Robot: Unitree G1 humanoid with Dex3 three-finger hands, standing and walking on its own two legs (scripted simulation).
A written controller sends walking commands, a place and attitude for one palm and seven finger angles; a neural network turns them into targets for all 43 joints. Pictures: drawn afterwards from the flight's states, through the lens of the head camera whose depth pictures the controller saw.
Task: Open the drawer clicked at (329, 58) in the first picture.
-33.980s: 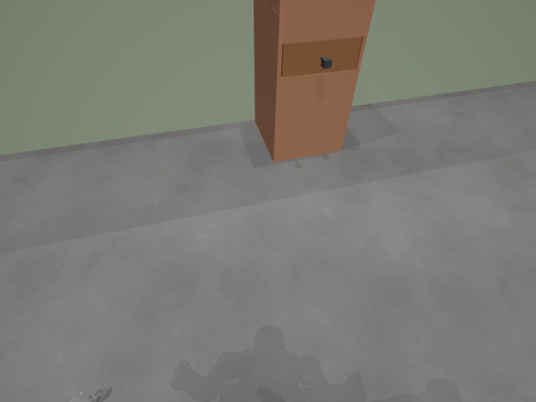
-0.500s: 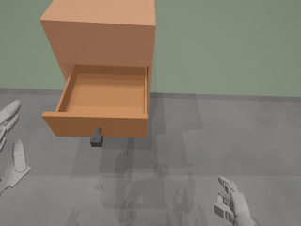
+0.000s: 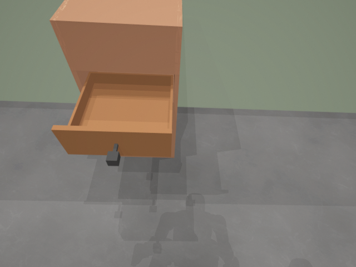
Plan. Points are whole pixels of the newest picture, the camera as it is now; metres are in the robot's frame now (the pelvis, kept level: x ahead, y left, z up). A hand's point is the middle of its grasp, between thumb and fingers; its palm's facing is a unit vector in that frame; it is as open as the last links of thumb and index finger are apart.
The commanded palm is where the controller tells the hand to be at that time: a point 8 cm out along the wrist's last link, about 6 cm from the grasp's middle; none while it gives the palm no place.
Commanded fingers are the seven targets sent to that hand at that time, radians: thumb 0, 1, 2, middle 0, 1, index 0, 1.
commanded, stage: let the arm hang, fingers relaxed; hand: left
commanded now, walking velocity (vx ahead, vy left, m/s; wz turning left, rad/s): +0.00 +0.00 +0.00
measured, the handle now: (114, 153) +0.47 +0.24 -0.18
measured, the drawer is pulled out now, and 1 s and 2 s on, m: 0.30 0.30 0.30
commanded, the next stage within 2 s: look to check the result in 0.62 s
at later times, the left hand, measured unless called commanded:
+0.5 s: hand out of the picture +0.00 +0.18 -0.17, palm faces +0.00 -0.98 -0.19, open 7.3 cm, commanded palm none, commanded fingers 0.00 0.90 0.90 -0.20 -0.30 -0.20 -0.30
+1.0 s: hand out of the picture +0.00 +0.18 -0.18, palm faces +0.00 -0.98 -0.18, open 7.3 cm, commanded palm none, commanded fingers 0.00 0.90 0.90 -0.20 -0.30 -0.20 -0.30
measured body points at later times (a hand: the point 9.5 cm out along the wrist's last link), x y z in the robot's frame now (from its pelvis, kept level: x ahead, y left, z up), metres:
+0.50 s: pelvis +0.00 +0.01 +0.00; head +0.01 +0.01 +0.45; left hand +0.00 +0.23 -0.16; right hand -0.04 -0.19 -0.16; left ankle -0.04 +0.11 -0.74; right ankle +0.02 -0.08 -0.74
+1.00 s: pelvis +0.01 +0.02 +0.00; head +0.03 +0.02 +0.45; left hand +0.01 +0.24 -0.16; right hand -0.03 -0.18 -0.16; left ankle -0.04 +0.11 -0.74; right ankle +0.02 -0.08 -0.74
